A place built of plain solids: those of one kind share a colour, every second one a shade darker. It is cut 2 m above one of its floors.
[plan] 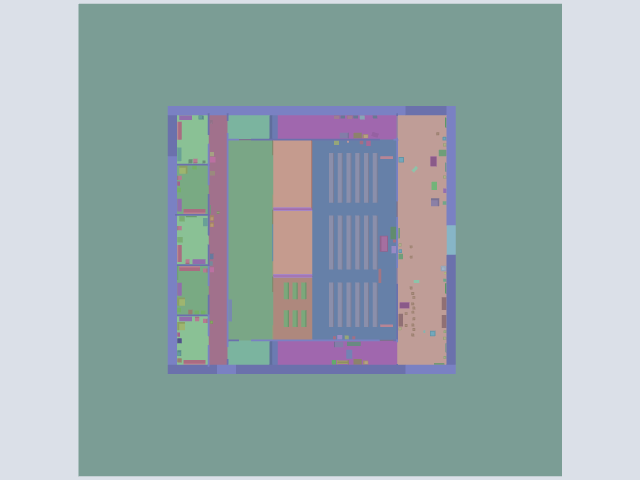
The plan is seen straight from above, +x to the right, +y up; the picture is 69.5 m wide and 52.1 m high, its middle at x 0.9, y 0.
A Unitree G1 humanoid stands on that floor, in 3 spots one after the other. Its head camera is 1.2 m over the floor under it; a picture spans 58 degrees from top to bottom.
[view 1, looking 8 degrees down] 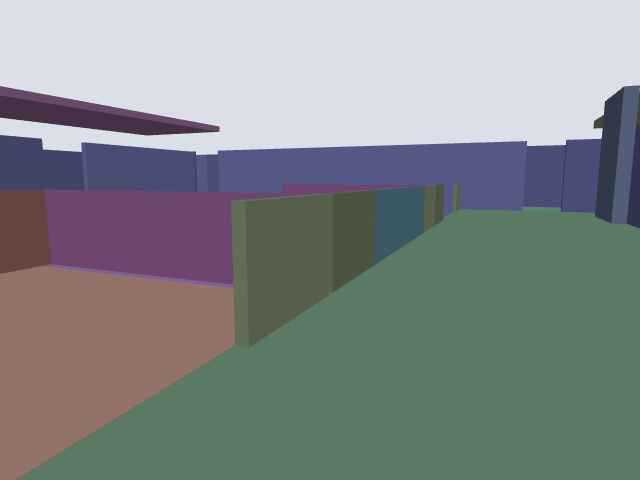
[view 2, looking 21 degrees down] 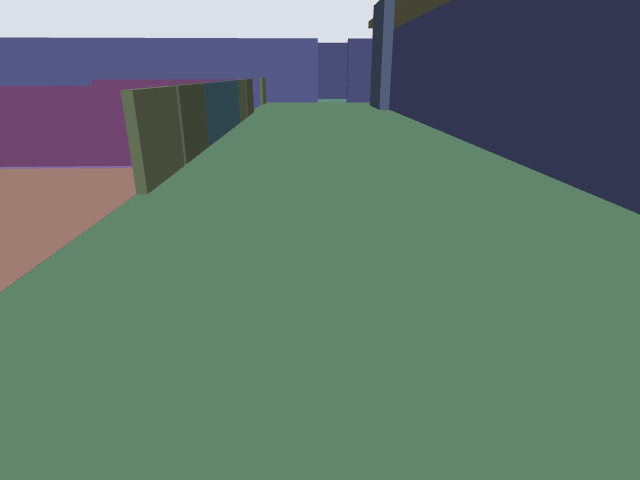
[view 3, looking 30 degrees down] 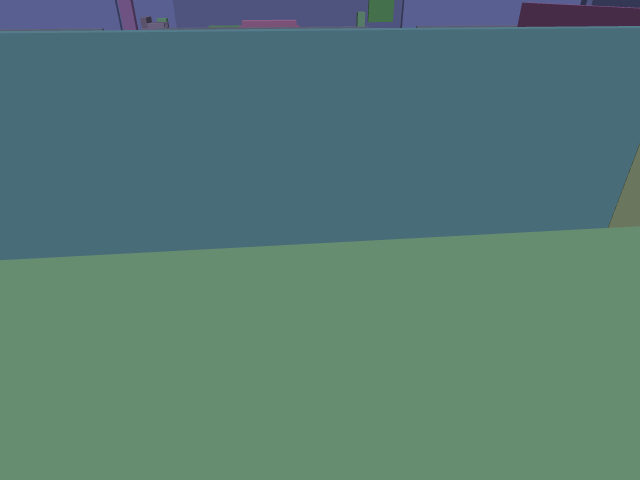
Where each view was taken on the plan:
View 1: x -5.93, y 7.49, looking -67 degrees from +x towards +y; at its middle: rail_end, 4.22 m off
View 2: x -5.98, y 9.50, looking -92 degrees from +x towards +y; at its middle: floor_stage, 3.35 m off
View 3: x -6.33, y -0.40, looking -6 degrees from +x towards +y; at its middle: rail_line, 2.36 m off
